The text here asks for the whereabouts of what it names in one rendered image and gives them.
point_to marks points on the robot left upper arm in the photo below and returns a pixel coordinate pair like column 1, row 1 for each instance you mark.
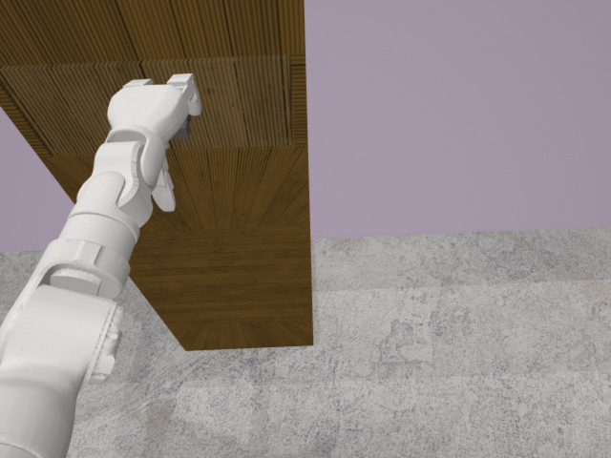
column 62, row 341

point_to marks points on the handle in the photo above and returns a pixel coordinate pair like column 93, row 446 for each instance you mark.
column 184, row 130

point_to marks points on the left robot forearm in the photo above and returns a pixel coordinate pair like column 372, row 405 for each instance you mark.
column 92, row 252

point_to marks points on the cabinet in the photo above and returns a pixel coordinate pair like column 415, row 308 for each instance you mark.
column 230, row 267

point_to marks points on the drawer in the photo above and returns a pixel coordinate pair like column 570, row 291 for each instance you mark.
column 246, row 101

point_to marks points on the robot left hand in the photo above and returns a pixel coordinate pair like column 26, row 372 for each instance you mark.
column 161, row 109

